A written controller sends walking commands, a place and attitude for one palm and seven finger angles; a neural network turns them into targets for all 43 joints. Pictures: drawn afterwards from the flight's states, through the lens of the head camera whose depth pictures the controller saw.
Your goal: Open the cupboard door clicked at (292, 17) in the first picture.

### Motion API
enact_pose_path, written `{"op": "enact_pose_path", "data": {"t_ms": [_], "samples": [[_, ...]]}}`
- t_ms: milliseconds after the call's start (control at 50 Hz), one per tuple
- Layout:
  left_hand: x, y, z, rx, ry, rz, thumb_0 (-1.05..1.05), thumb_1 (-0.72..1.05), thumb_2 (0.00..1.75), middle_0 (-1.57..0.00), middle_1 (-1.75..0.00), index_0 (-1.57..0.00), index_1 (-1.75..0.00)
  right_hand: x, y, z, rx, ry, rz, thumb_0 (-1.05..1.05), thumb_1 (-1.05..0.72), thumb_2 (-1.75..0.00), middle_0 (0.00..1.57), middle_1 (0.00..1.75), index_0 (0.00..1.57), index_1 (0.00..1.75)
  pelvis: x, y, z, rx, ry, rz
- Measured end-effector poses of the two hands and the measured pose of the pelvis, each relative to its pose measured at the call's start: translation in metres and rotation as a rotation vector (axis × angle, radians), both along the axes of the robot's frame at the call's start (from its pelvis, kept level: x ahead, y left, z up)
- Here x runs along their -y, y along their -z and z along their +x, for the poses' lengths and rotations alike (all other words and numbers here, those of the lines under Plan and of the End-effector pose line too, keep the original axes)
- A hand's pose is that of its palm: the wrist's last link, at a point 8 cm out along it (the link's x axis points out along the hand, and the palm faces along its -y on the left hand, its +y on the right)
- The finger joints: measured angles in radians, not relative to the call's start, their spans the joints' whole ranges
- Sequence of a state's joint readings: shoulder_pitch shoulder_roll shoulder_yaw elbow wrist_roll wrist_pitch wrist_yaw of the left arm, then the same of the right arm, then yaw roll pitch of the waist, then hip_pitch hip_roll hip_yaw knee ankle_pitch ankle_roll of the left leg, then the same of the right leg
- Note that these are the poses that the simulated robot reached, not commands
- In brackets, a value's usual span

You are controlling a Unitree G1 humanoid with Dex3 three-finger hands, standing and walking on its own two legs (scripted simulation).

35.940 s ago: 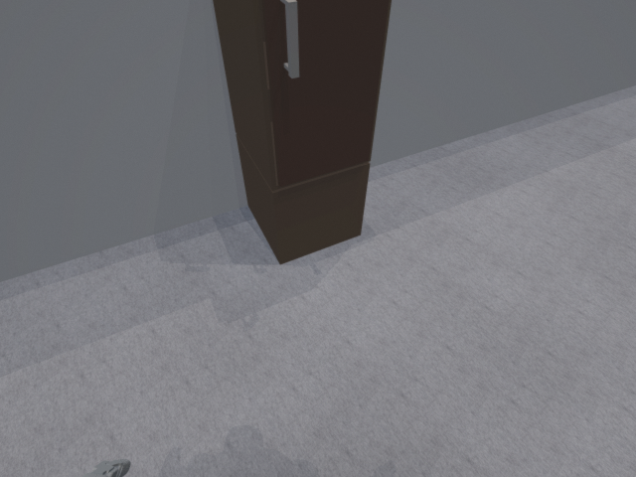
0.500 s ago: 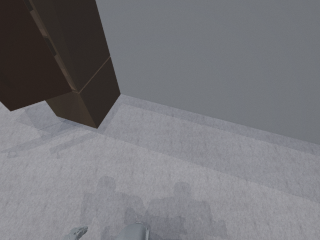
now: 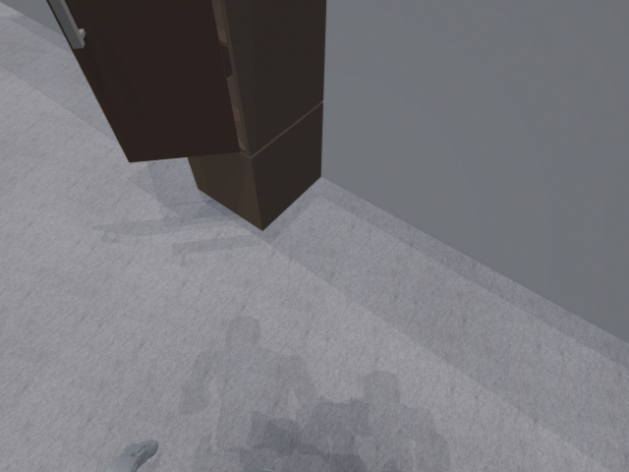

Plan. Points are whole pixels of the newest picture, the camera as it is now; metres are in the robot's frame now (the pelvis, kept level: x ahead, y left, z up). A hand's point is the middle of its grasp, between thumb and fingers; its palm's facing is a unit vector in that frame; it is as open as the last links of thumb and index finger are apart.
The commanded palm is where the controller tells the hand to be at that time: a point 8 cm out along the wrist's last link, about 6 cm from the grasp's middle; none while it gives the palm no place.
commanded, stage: turn to face it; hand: left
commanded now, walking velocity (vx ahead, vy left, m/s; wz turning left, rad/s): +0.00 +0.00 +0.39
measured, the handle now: (61, 0) +0.93 +0.57 +0.12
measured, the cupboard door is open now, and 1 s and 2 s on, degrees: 46 46 46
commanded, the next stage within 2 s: take the last steps up to it in 0.24 s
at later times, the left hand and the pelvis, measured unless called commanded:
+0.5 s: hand out of the picture -0.01 +0.21 -0.18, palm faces +0.26 -0.95 -0.20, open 7.4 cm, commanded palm none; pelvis +0.01 +0.01 +0.00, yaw +11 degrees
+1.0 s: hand out of the picture -0.01 +0.24 -0.18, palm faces +0.43 -0.89 -0.15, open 7.4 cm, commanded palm none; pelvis +0.10 +0.10 -0.01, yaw +20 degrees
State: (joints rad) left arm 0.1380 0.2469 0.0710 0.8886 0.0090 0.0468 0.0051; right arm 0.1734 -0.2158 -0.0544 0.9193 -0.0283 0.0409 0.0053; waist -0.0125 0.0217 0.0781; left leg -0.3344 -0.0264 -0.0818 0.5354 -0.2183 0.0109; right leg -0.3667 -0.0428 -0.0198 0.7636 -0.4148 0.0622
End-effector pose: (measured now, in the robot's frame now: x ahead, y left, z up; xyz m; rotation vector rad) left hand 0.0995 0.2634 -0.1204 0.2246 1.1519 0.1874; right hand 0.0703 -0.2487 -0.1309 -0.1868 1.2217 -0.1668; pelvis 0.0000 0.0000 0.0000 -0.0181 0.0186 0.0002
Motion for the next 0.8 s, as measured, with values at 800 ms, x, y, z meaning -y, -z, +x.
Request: {"op": "enact_pose_path", "data": {"t_ms": [800], "samples": [[0.010,0.003,-0.108,-0.113,-0.385,-0.074,0.00,0.91,0.90,-0.20,-0.30,-0.20,-0.30,-0.053,0.007,0.095,-0.098,-0.296,0.051,0.01,-0.91,-0.90,0.20,0.30,0.20,0.30,-0.027,-0.006,0.057,0.020,-0.301,0.038]]}}
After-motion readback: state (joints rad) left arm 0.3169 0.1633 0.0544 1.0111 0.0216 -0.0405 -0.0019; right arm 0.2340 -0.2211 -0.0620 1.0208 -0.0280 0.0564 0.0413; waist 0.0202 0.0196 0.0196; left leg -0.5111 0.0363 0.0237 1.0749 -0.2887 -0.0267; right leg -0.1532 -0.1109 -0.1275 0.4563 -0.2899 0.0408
